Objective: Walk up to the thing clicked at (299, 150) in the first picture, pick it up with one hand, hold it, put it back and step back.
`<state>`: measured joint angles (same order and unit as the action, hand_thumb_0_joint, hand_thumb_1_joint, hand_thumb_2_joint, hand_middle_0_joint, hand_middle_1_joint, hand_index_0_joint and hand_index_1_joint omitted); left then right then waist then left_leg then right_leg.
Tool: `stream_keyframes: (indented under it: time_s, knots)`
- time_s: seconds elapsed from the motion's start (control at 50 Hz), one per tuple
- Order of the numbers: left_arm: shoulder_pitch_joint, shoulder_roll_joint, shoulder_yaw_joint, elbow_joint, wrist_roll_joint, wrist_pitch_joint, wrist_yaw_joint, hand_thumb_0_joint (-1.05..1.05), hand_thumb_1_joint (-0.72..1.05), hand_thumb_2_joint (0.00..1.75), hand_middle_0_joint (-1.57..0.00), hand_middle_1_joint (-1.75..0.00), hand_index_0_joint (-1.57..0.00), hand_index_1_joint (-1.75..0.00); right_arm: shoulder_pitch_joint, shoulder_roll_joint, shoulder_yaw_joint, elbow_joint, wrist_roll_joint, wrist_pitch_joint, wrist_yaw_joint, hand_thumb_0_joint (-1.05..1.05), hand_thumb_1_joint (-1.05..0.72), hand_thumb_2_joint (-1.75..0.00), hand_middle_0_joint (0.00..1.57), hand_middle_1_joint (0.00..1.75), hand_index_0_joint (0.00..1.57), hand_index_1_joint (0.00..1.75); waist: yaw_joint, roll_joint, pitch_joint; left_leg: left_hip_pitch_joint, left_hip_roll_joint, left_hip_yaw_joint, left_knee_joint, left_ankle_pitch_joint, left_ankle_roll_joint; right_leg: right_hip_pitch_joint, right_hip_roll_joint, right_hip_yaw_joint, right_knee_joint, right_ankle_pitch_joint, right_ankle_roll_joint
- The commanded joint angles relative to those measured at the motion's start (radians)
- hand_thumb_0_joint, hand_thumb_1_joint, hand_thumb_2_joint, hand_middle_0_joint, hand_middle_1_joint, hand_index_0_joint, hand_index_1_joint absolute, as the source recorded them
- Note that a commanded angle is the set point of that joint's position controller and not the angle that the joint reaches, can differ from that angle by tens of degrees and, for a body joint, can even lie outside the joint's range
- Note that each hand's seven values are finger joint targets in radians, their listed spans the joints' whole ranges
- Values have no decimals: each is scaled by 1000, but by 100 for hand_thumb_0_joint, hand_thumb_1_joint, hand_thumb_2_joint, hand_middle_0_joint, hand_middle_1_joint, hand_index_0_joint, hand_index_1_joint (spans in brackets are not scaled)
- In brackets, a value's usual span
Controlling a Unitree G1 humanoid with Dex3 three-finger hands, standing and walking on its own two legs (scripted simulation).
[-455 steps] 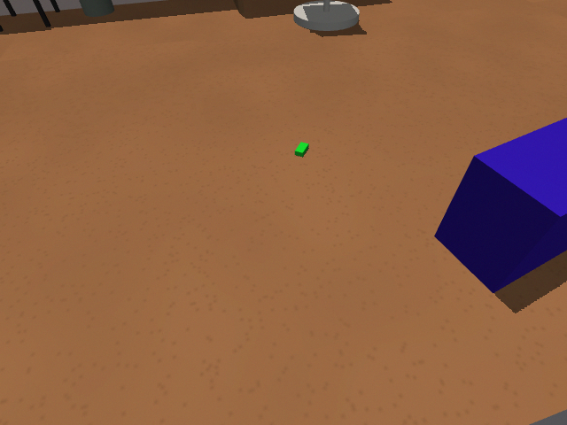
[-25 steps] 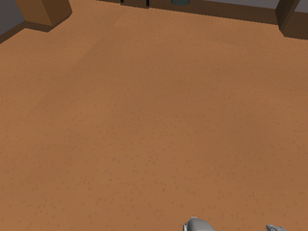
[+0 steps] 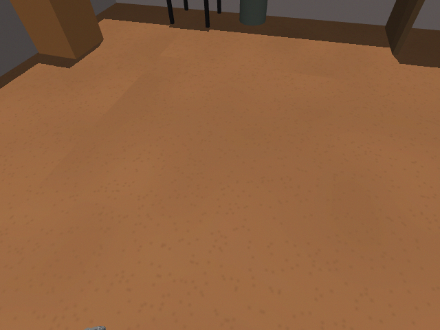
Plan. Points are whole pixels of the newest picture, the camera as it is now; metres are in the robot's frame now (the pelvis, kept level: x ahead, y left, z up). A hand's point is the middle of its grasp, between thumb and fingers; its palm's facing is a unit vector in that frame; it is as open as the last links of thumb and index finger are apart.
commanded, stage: walk up
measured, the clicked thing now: out of the picture +0.17 -0.90 -0.76
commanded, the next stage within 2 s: stand in 0.44 s
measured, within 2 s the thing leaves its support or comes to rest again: neither
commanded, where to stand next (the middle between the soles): +0.06 +0.01 m, yaw +0 degrees
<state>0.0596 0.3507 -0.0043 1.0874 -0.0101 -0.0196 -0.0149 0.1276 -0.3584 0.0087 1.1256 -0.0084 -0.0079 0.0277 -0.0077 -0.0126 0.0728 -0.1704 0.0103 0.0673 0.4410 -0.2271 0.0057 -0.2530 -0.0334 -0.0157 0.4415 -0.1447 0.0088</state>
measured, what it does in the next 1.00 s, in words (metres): stands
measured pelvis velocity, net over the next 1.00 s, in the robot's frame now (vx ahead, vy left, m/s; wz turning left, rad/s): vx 0.04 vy -0.02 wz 0.02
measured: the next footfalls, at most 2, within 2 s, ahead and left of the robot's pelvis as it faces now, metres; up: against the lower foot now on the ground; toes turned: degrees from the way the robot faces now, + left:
left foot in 1.74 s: +0.10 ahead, +0.13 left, +0.00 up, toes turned -27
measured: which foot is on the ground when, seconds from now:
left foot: down 0.00-1.00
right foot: down 0.00-1.00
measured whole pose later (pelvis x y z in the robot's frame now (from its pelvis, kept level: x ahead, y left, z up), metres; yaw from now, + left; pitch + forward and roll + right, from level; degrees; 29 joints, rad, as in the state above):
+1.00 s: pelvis +0.04 -0.02 +0.01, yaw +1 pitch -2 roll +0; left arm 0.07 0.34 0.00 1.15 0.00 -0.01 -0.01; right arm 0.10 -0.34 -0.01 1.16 -0.01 -0.01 0.01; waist -0.01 0.00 0.04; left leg -0.06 0.03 0.04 0.29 -0.19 -0.02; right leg -0.15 -0.01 -0.05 0.33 -0.14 -0.01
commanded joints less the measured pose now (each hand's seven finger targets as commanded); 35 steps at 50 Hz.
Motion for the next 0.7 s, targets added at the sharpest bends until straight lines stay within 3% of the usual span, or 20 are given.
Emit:
stream_keyframes:
  time_s: [0.0, 0.1, 0.2, 0.32, 0.4, 0.42, 0.52, 0.6, 0.68]
  knots:
    - [-37, 215, 43, -20, 2, -18, 18, 0, 90, 90, -20, -30, -20, -30, -85, -221, -47, -48, 3, -26, -22, 0, -90, -90, 20, 30, 20, 30, 26, 39, -120, -17, 138, -131, -159, 53, 30, 136, -97, 86, -89, 82, -33]
    - [-50, 214, 42, 7, 4, -15, 18, 0, 90, 90, -20, -30, -20, -30, -93, -217, -52, -32, 5, -20, -24, 0, -90, -90, 20, 30, 20, 30, 18, 38, -112, 33, 135, -117, -165, 82, 24, 116, -108, 94, -119, 97, -29]
    - [-63, 214, 42, 23, 11, -14, 18, 0, 90, 90, -20, -30, -20, -30, -102, -218, -56, -26, 5, -13, -24, 0, -90, -90, 20, 30, 20, 30, 8, 19, -95, 33, 129, -115, -180, 39, 23, 104, -109, 97, -145, 74, -23]
    - [-50, 215, 45, 30, 14, -17, 19, 0, 90, 90, -20, -30, -20, -30, -112, -217, -57, -26, 5, -12, -23, 0, -90, -90, 20, 30, 20, 30, 11, 9, -110, 76, 133, -109, -179, 84, 22, 103, -113, 95, -157, 100, -19]
    - [-44, 211, 47, 34, 14, -16, 20, 0, 90, 90, -20, -30, -20, -30, -110, -210, -59, -23, 5, -9, -21, 0, -90, -90, 20, 30, 20, 30, 10, 10, -98, 82, 131, -114, -185, 65, 20, 87, -110, 100, -172, 50, -19]
    - [-42, 215, 37, 31, 22, -14, 22, 0, 90, 90, -20, -30, -20, -30, -108, -186, -54, -30, -1, -13, -22, 0, -90, -90, 20, 30, 20, 30, -4, -23, -114, 73, 136, -125, -199, 49, 11, 92, -105, 101, -177, -6, -19]
    - [-32, 221, 40, 24, 21, -16, 22, 0, 90, 90, -20, -30, -20, -30, -104, -192, -55, -30, -5, -16, -23, 0, -90, -90, 20, 30, 20, 30, 4, -9, -85, 37, 127, -125, -207, 5, 11, 84, -111, 111, -189, -64, -18]
    - [-16, 215, 38, 18, 20, -20, 22, 0, 90, 90, -20, -30, -20, -30, -101, -197, -60, -32, -5, -22, -24, 0, -90, -90, 20, 30, 20, 30, 6, 13, -120, 62, 135, -128, -198, 93, 10, 115, -113, 97, -170, 29, -24]
    - [-21, 209, 39, 11, 17, -19, 21, 0, 90, 90, -20, -30, -20, -30, -87, -193, -56, -28, -5, -25, -27, 0, -90, -90, 20, 30, 20, 30, 9, 31, -111, 28, 132, -128, -201, 100, 3, 147, -112, 93, -160, 65, -23]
